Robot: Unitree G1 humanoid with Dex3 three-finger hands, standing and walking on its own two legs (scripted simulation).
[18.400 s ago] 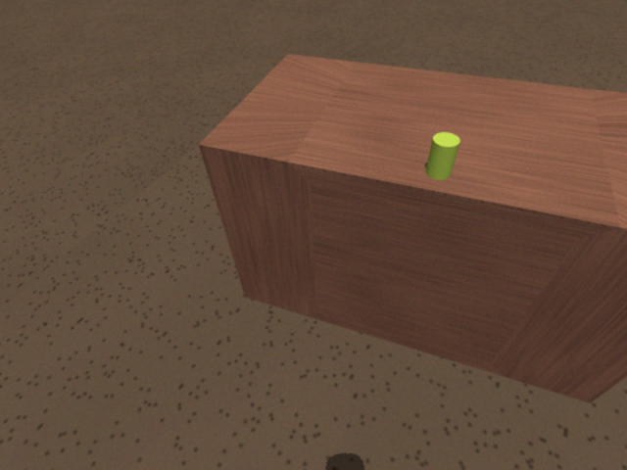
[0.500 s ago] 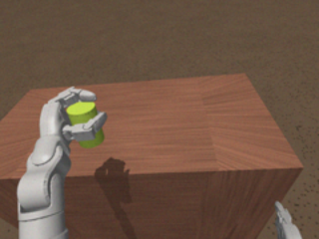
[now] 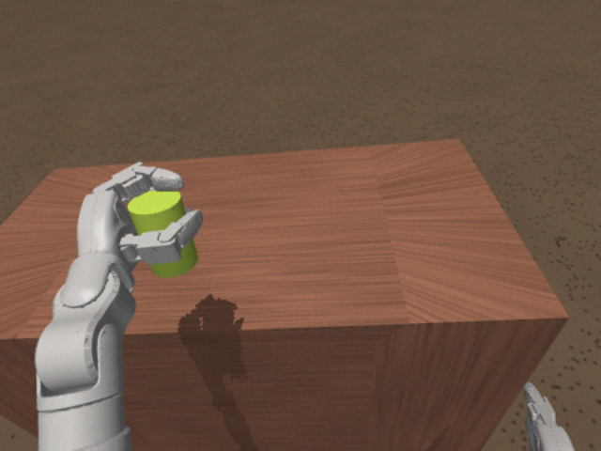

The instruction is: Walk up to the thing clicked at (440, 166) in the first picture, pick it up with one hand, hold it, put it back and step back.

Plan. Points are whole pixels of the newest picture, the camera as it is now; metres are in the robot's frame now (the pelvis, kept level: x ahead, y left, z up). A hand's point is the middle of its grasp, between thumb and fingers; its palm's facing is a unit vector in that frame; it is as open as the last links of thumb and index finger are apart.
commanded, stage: crouch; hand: left
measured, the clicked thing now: (165, 233) +0.33 +0.18 +0.20
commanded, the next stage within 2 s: lower in 1.08 s
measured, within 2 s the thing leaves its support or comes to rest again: neither
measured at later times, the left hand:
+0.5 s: hand (183, 243) +0.38 +0.19 +0.14, palm faces +0.17 -0.99 +0.01, open 7.2 cm
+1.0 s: hand (191, 245) +0.42 +0.20 +0.10, palm faces +0.18 -0.98 -0.01, open 7.2 cm
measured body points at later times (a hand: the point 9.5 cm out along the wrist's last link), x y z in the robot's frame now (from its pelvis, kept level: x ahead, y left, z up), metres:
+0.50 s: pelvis -0.01 +0.00 +0.00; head -0.01 +0.00 +0.45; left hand +0.36 +0.24 +0.15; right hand +0.15 -0.26 -0.07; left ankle -0.02 +0.13 -0.73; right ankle +0.03 -0.13 -0.73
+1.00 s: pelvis +0.00 +0.00 -0.01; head +0.03 +0.00 +0.44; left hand +0.40 +0.25 +0.10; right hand +0.14 -0.26 -0.09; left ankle -0.02 +0.13 -0.73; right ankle +0.03 -0.13 -0.73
